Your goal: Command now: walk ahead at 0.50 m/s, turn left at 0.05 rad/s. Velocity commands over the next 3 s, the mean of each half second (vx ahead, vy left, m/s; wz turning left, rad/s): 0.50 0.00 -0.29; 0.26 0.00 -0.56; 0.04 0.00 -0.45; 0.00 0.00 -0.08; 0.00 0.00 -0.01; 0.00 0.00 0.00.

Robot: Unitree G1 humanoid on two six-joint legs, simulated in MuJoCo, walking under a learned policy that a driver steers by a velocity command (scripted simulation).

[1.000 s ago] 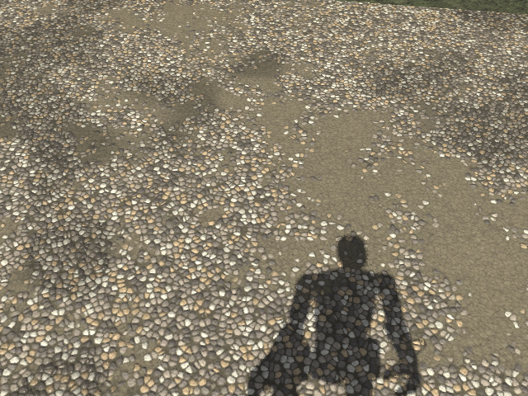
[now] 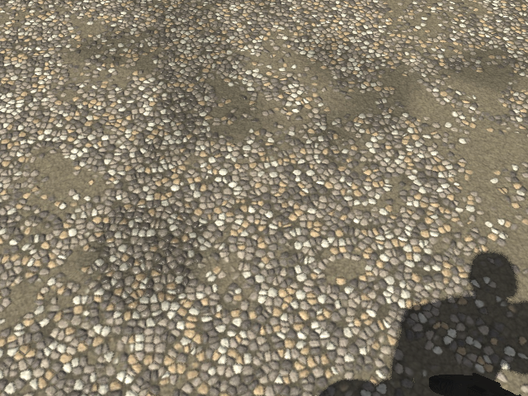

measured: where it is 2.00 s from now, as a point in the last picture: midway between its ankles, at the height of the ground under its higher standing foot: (364, 392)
